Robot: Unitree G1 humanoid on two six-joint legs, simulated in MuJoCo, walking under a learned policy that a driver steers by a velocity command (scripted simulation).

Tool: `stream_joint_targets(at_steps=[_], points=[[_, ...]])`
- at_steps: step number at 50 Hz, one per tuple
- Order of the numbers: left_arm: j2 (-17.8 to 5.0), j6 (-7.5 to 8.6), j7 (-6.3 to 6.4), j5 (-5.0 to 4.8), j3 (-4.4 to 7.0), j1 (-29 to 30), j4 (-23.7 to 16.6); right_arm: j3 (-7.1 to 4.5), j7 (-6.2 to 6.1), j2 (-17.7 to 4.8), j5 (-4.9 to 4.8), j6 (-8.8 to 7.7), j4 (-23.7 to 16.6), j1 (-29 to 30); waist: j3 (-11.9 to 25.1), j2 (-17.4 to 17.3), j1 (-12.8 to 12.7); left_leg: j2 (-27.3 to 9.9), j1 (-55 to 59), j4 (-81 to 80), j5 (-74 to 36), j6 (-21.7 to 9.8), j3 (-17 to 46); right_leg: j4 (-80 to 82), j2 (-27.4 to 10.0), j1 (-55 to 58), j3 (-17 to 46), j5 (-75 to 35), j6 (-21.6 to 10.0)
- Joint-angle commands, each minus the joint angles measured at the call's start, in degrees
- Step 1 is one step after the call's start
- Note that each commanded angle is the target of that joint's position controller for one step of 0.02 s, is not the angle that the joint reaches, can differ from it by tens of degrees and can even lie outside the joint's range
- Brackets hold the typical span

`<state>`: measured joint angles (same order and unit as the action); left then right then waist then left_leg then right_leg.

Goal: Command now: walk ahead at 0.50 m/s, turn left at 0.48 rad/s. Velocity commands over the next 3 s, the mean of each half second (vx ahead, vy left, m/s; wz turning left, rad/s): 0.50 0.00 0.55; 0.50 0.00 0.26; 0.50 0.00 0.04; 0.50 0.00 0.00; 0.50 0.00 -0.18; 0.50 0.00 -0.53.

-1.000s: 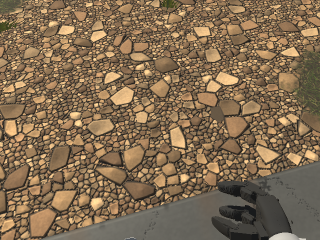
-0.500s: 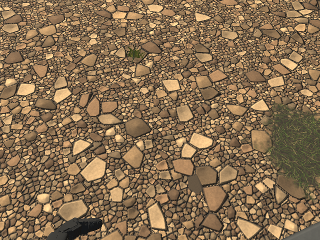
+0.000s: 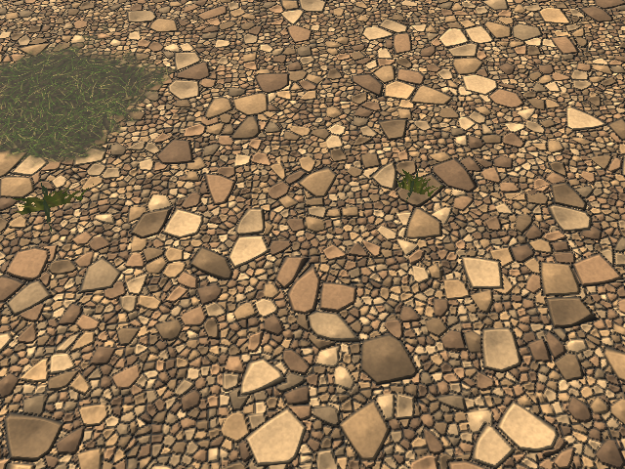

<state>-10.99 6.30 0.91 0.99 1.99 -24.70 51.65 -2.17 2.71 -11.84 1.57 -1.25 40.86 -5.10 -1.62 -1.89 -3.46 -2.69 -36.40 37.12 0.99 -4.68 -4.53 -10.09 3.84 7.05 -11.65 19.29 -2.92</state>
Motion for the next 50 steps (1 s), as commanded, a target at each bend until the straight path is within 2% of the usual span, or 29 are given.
stream_joint_targets(at_steps=[1, 2, 3, 4, 5, 6, 7, 8, 9, 10, 12, 14, 17, 20, 25, 28, 30, 31, 32, 33, 34, 35, 36, 38, 39, 41, 44, 47, 50], points=[[-9.97, -0.5, 1.37, 0.28, 2.06, -1.5, -1.56, -1.09, -0.35, -4.01, 0.36, -0.68, -4.46, 1.33, -0.2, 7.55, 2.77, 4.78, 5.11, -1.98, 6.1, -3.33, -4.21, -9.28, -16.96, 1.28, 0.66, -63.57, -2.43], [-11.07, -1.05, 1.65, 0.49, 2.33, -0.74, -1.62, -1.62, -0.6, -5.0, 0.55, -0.65, -3.58, -2.45, 1.99, 8.42, 4.69, 6.66, 9.07, -2.39, 9.4, -4.62, -4.7, -15.85, -17.36, 1.87, -0.18, -68.95, -2.59], [-11.96, -1.69, 1.73, 0.64, 2.61, -0.3, -1.85, -2.44, -0.87, -6.57, 0.95, -0.88, -1.97, -8.54, 5.23, 8.29, 7.44, 8.21, 16.34, -4.5, 11.37, -6.15, -3.91, -25.62, -17.5, -0.14, -0.63, -67.63, -2.58], [-12.41, -1.98, 1.61, 0.38, 2.72, 1.06, -2.84, -3.68, -1.34, -9.1, 1.75, -1.22, 0.56, -17.34, 9.76, 5.67, 11.92, 7.08, 29.53, -8.19, 11.09, -8.48, 0.08, -39.52, -16.27, -8.39, -1.36, -56.66, -1.66], [-8.05, -1.77, 1.01, -0.33, 1.71, -0.26, -5.8, -5.42, -2.15, -14.98, 2.08, -1.14, 0.92, -21.73, 16.06, -3.55, 11.51, -7.59, 45.99, -8.08, 13.2, -13.73, 20.15, -59.5, -11.04, -26.41, -1.79, -23.25, 0.09], [-7.81, -1.41, 0.02, -0.44, 1.69, 0.86, -9.23, -6.06, -1.96, -17.76, 0.31, -0.77, -0.33, -19.24, 20.44, -10.4, 8.89, -17.5, 54.76, -17.11, 7.98, -21.97, 49.45, -75.15, 0.27, -44.47, 7.64, 11.95, 2.01], [-8.6, -1.02, -0.39, 0.4, 1.71, 6.84, -10.44, -5.83, -2.29, -15.61, -0.85, -0.13, -0.17, -17.79, 15.06, -1.6, 9.55, -15.33, 51.58, -19.27, 8.92, -19.82, 42.33, -75.68, -4.09, -50.87, 15.05, 5.43, 1.71], [-8.41, -0.29, -0.67, -0.08, 1.29, 8.81, -11.28, -5.0, -2.64, -12.95, -1.12, -0.08, 0.27, -15.31, 7.96, 1.18, 7.8, -14.08, 43.09, -20.56, 6.07, -17.55, 34.98, -71.5, -6.41, -50.94, 14.21, 0.59, 1.85], [-8.19, -0.17, -0.63, 0.18, 1.23, 8.39, -10.98, -4.27, -2.61, -10.74, -1.18, -0.27, 0.58, -13.42, 3.96, 4.69, 4.88, -11.08, 35.34, -21.84, 0.51, -14.68, 29.87, -65.9, -8.25, -47.49, 13.93, -1.18, 2.22], [-7.96, -1.09, -0.62, 1.13, 1.13, 7.72, -11.09, -3.84, -2.69, -9.59, -1.56, -0.63, 0.5, -11.86, 2.2, 4.84, 2.77, -8.36, 29.83, -22.65, -3.75, -13.2, 25.89, -62.71, -9.25, -44.29, 14.04, -1.02, 3.13], [-7.22, -3.49, -1.08, 2.24, 0.91, 5.59, -10.85, -3.41, -2.36, -9.07, -1.71, -1.7, 0.35, -11.64, 2.72, 2.83, 1.22, -5.45, 24.95, -23.52, -9.05, -12.37, 21.85, -58.89, -9.98, -40.24, 13.38, -0.39, 4.41], [-6.76, -4.5, -1.39, 2.24, 0.7, 7.64, -11.85, -3.75, -2.33, -10.83, -1.61, -2.25, 1.0, -13.42, 2.29, 1.84, 1.47, -3.78, 23.36, -24.62, -9.58, -12.02, 20.24, -54.71, -10.17, -41.54, 12.45, -3.25, 5.43], [-6.89, -4.73, -1.38, 2.04, 0.53, 15.59, -14.41, -3.93, -2.51, -11.59, -1.51, -2.15, 1.8, -17.05, 0.46, 0.19, 3.98, -2.25, 24.73, -25.4, -8.6, -9.87, 20.3, -45.52, -10.06, -45.67, 12.01, -10.7, 6.62], [-7.02, -4.67, -1.53, 1.7, 0.3, 21.41, -15.9, -4.08, -2.62, -11.95, -1.71, -1.97, 2.37, -20.47, 0.91, -1.18, 6.7, -1.8, 29.69, -23.77, -9.23, -7.84, 21.37, -38.19, -8.8, -47.77, 12.45, -16.65, 6.7], [-7.21, -3.66, -2.02, 1.01, -0.39, 29.53, -18.7, -4.22, -3.23, -12.43, -0.84, -1.63, 2.83, -24.71, 0.25, -2.01, 9.91, -2.93, 37.06, -19.11, -14.88, -8.06, 24.77, -28.97, -5.98, -48.63, 12.34, -17.07, 5.41], [-8.22, -2.78, -2.11, 0.75, -0.26, 26.75, -18.41, -4.17, -3.76, -13.02, -0.57, -1.69, 2.38, -22.41, 0.55, -2.95, 7.64, -4.2, 36.17, -16.3, -18.28, -6.3, 26.08, -22.63, -4.28, -39.24, 12.49, -14.69, 3.05], [-10.22, -2.16, -1.27, 0.9, 0.84, 16.3, -15.03, -3.97, -3.43, -13.45, -0.75, -2.28, 2.52, -20.18, 4.38, -2.15, 2.75, -2.24, 33.39, -7.42, -29.23, -4.01, 24.13, -18.52, -1.25, -23.42, 10.59, -11.97, 0.55], [-11.95, -1.39, -0.62, 1.47, 1.58, 8.73, -13.31, -3.57, -3.0, -12.44, -1.18, -2.76, 2.79, -19.99, 8.81, 0.19, -1.05, 0.73, 29.28, 3.03, -26.02, -2.73, 21.19, -16.79, -4.44, -11.85, 12.88, -12.9, -1.48], [-16.04, -1.14, 0.35, 2.49, 2.44, -0.61, -13.03, -2.28, -2.76, -8.1, -1.3, -3.28, 1.27, -21.52, 17.57, 6.75, -3.7, 3.73, 21.81, 19.47, -5.75, -1.62, 16.99, -16.29, -18.82, 0.92, 28.84, -3.12, -4.58], [-20.46, -1.94, 0.08, 2.45, 3.75, 0.38, -11.95, -2.19, -2.67, -6.55, -2.61, -2.94, 1.4, -30.47, 20.69, 20.89, 1.56, 13.01, 6.21, 33.4, 30.56, 0.51, 11.57, -7.74, -29.56, 8.42, 56.79, -1.25, -12.84], [-14.62, -2.61, -0.46, 0.81, 3.01, 4.44, -12.57, -2.48, -3.18, -10.57, -0.16, -2.22, 3.14, -26.73, 12.39, 9.2, 2.1, 7.87, 0.65, 37.07, 26.27, -0.03, 13.1, -6.29, -27.2, 1.54, 56.41, 6.61, -12.25], [-10.48, -2.58, -0.72, 0.35, 2.04, 8.23, -12.83, -2.45, -2.59, -10.42, 0.15, -2.19, 2.3, -20.52, 5.31, 3.88, 2.06, 6.36, 0.94, 35.33, 20.99, 0.23, 12.96, -5.42, -24.11, -6.08, 46.15, 4.38, -10.89], [-8.8, -2.38, -0.96, 0.7, 1.58, 9.61, -12.15, -2.13, -2.21, -9.43, 0.15, -2.23, 1.58, -17.36, 2.36, 2.27, 2.67, 4.82, 1.82, 32.54, 18.53, 0.47, 12.52, -4.35, -21.03, -10.58, 38.7, -2.66, -9.4], [-8.17, -1.68, -0.91, 0.4, 1.25, 8.64, -10.19, -1.81, -1.29, -8.39, 0.7, -1.35, 1.53, -16.94, 1.29, 6.13, 4.18, 3.07, 4.55, 28.6, 17.42, 1.21, 11.35, -2.59, -16.54, -14.7, 29.36, -12.79, -7.33], [-8.52, -1.08, -1.14, 0.18, 1.35, 7.31, -9.26, -1.67, -1.09, -8.0, 0.78, -1.02, 1.68, -17.41, 1.91, 7.88, 4.45, 3.32, 5.42, 27.69, 17.45, 1.59, 10.81, -2.54, -16.41, -14.99, 27.91, -18.23, -7.93], [-8.79, -0.24, -1.47, -0.33, 1.48, 5.41, -7.72, -1.46, -0.87, -7.53, 1.03, -0.68, 1.41, -15.81, 1.87, 7.64, 4.82, 2.81, 3.34, 25.7, 16.38, 2.22, 9.79, -1.42, -15.98, -14.14, 24.77, -22.86, -8.77], [-8.98, -0.3, -1.55, -0.5, 1.55, 3.45, -6.03, -0.68, -0.42, -6.56, 1.14, -0.77, -0.86, -8.13, -0.3, 6.94, 3.81, -0.07, -1.05, 18.69, 10.35, 3.4, 6.55, 1.74, -14.85, -13.73, 20.86, -23.2, -8.91], [-9.2, -0.55, -1.8, -0.69, 1.59, 1.18, -4.48, 0.54, -0.06, -4.65, 0.62, -1.08, -2.73, -0.74, -1.18, 7.06, 1.97, -0.79, 1.58, 7.58, 3.83, 3.93, 3.42, 2.23, -12.69, -14.38, 16.78, -25.66, -7.65], [-10.6, -0.73, -1.77, -0.56, 1.9, -1.75, -2.89, 0.91, -0.16, -4.84, 0.14, -1.32, -3.75, 3.97, -1.53, 6.75, 0.48, 0.06, 4.76, 0.41, 1.83, 3.34, 1.74, 1.05, -13.74, -12.34, 16.0, -28.11, -7.09]])
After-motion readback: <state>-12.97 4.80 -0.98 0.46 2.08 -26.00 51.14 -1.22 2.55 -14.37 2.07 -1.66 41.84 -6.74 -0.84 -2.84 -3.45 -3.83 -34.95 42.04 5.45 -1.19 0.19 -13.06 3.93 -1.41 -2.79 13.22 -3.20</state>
